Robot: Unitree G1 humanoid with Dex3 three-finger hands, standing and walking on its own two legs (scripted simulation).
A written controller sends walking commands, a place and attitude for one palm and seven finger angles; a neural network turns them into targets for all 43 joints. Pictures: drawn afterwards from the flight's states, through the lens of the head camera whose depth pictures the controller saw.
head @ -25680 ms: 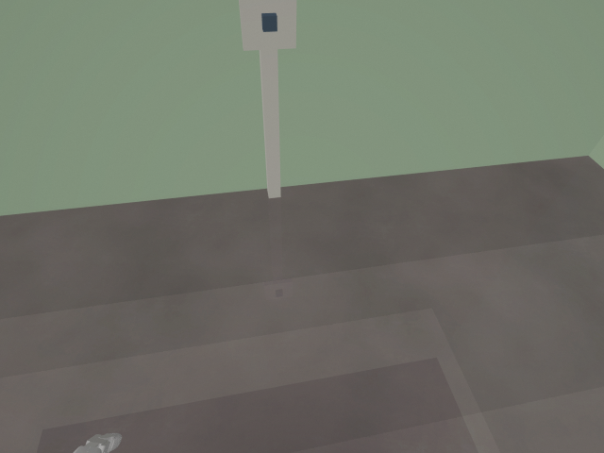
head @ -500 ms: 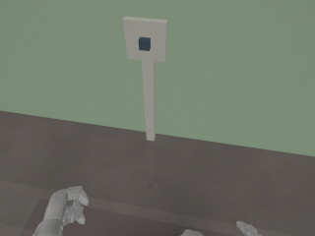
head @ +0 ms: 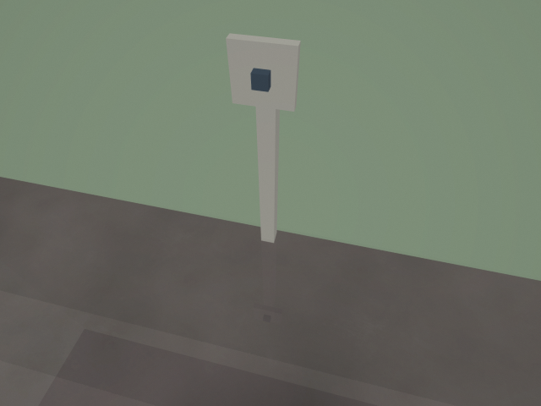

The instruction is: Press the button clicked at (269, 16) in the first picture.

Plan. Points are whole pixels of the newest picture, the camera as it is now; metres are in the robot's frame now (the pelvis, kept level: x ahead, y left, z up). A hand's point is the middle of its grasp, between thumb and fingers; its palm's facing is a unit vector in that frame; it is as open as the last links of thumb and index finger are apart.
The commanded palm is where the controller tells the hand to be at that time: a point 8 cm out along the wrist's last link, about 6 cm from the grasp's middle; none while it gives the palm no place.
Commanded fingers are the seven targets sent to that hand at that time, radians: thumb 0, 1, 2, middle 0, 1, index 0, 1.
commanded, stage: let the arm hang, fingers relaxed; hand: left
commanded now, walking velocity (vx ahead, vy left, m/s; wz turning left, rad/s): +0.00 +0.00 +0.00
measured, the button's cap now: (261, 79) +0.85 +0.08 +0.04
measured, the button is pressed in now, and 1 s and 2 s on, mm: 0 0 0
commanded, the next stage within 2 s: stand and wait in 0.42 s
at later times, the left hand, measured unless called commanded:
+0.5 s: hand out of the picture +0.03 +0.19 -0.17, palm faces +0.02 -0.98 -0.21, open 7.3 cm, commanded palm none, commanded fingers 0.00 0.90 0.90 -0.20 -0.30 -0.20 -0.30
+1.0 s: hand out of the picture +0.07 +0.21 -0.17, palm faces +0.01 -0.97 -0.26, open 7.4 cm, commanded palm none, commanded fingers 0.00 0.90 0.90 -0.20 -0.30 -0.20 -0.30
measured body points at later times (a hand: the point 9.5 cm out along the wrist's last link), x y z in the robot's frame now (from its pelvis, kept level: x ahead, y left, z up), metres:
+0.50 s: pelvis +0.01 +0.01 +0.00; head +0.03 +0.01 +0.45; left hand +0.03 +0.24 -0.16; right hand +0.00 -0.21 -0.16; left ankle +0.02 +0.12 -0.74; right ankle +0.04 -0.11 -0.74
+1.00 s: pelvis +0.02 +0.00 +0.00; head +0.04 +0.00 +0.45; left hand +0.07 +0.26 -0.15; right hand +0.05 -0.25 -0.15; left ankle +0.02 +0.12 -0.74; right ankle +0.04 -0.11 -0.74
